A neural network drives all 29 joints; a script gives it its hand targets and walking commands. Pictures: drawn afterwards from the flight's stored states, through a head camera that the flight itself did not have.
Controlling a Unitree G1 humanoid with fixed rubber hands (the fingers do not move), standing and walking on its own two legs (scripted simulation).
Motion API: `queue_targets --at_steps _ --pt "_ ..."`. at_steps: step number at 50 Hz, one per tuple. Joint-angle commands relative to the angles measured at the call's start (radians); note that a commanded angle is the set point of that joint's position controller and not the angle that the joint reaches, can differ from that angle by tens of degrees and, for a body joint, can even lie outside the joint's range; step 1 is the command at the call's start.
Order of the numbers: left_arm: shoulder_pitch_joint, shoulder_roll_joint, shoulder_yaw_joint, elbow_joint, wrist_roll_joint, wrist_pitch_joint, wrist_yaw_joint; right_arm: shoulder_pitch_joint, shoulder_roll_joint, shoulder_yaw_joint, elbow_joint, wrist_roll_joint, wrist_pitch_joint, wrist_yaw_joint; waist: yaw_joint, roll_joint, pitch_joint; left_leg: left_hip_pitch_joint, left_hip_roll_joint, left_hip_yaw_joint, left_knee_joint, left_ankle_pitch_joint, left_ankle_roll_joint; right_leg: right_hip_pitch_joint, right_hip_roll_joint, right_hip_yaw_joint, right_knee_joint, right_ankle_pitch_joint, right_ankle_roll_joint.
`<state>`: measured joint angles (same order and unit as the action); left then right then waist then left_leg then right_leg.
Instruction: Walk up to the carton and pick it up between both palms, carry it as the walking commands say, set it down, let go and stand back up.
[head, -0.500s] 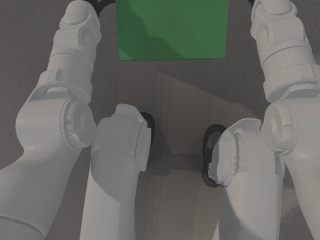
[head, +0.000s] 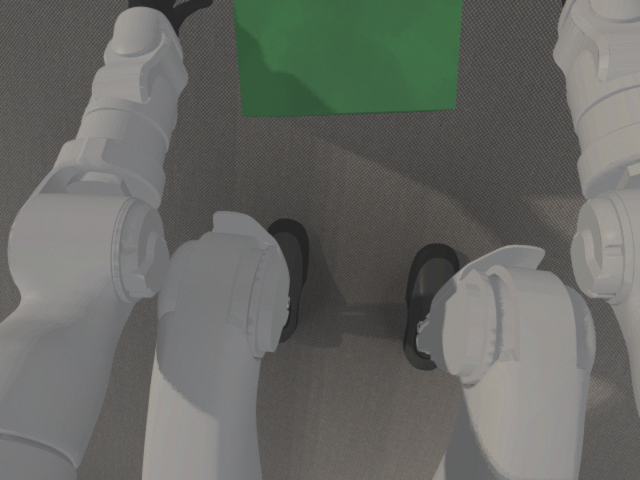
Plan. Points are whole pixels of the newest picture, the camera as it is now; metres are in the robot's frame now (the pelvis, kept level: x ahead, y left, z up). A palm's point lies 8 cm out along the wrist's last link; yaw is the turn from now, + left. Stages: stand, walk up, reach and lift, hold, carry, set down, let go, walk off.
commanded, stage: set down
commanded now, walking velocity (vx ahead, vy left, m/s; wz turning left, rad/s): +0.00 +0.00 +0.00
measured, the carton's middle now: out of the picture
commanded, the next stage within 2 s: let go in 1.44 s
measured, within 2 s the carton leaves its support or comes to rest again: neither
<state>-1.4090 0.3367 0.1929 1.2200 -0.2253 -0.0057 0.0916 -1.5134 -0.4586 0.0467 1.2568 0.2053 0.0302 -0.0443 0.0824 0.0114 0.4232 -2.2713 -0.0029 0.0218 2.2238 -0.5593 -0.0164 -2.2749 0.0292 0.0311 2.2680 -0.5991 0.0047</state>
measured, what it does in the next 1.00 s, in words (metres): rises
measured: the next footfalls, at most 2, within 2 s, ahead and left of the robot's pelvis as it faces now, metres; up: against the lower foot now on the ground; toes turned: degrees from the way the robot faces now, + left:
none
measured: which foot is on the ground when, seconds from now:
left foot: down 0.00-1.00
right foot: down 0.00-1.00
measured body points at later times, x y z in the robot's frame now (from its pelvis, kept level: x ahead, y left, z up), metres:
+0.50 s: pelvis +0.00 +0.00 +0.05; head +0.34 +0.00 +0.35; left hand +0.52 +0.23 -0.07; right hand +0.59 -0.17 -0.07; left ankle +0.12 +0.12 -0.32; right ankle +0.10 -0.12 -0.32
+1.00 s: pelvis +0.02 +0.00 +0.19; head +0.34 -0.01 +0.51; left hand +0.52 +0.24 +0.09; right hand +0.58 -0.17 +0.08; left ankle +0.12 +0.12 -0.32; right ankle +0.10 -0.12 -0.32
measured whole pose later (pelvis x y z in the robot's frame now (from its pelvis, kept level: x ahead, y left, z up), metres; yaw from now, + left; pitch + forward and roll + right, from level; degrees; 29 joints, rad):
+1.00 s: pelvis +0.02 +0.00 +0.19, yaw +0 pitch +47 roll +2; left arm -1.02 0.22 0.32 0.75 -0.12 0.18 0.08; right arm -1.19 -0.37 -0.16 0.90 0.03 0.21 -0.01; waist 0.10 -0.02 -0.07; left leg -1.92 -0.03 0.00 1.56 -0.46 -0.02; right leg -1.92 0.04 0.05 1.60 -0.50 0.01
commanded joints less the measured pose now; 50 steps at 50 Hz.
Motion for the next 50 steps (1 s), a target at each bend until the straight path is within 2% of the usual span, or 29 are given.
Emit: queue_targets --at_steps 1,7,10,17,22,27,40,50 --pt "-0.2 0.122 -0.005 -0.106 -0.02 -0.017 0.006 -0.263 -0.106 -0.009 -0.112 0.005 -0.018 -0.007 0.035 -0.104 -1.111 0.504 -0.006 0.008 -0.144 0.362 -0.022 0.486 -0.02 0.009 -0.17 0.296 0.014" --pt "-0.18 0.136 -0.037 -0.211 -0.061 -0.005 0.031 -0.259 -0.121 -0.009 -0.239 0.018 -0.002 -0.025 0.025 -0.12 -1.359 0.643 -0.019 0.024 -0.157 0.425 -0.024 0.639 -0.011 -0.012 -0.175 0.358 0.015" --pt "-0.154 0.132 -0.04 -0.268 -0.064 0.014 0.047 -0.239 -0.122 -0.021 -0.288 0.017 0.02 -0.034 0.024 -0.115 -1.45 0.701 -0.027 0.033 -0.179 0.42 -0.024 0.675 -0.004 -0.028 -0.194 0.344 0.014" --pt "-0.098 0.109 0.018 -0.346 -0.004 0.068 0.07 -0.2 -0.112 -0.076 -0.282 -0.013 0.07 -0.031 0.044 -0.082 -1.39 0.694 -0.044 0.046 -0.273 0.319 -0.024 0.604 0.01 -0.048 -0.291 0.219 0.005" --pt "-0.064 0.074 0.04 -0.379 0.025 0.09 0.058 -0.162 -0.088 -0.112 -0.256 -0.045 0.082 -0.02 0.031 -0.075 -1.364 0.686 -0.051 0.056 -0.339 0.304 -0.028 0.589 0.02 -0.052 -0.365 0.202 0.003" --pt "-0.02 0.051 0.061 -0.416 0.045 0.111 0.043 -0.121 -0.074 -0.158 -0.28 -0.091 0.095 -0.01 0.022 -0.083 -1.395 0.698 -0.059 0.065 -0.411 0.315 -0.033 0.625 0.033 -0.06 -0.441 0.219 0.002" --pt "0.115 0.038 0.128 -0.567 0.087 0.163 0.018 -0.018 -0.043 -0.199 -0.467 -0.15 0.155 0.019 0.053 -0.146 -1.572 0.814 -0.075 0.078 -0.625 0.408 -0.038 0.886 0.058 -0.059 -0.654 0.35 0.015" --pt "0.209 0.017 0.143 -0.586 0.109 0.17 -0.022 0.07 -0.017 -0.226 -0.459 -0.181 0.163 0.041 0.044 -0.135 -1.53 0.906 -0.077 0.072 -0.83 0.455 -0.043 1.011 0.053 -0.034 -0.859 0.411 0.02"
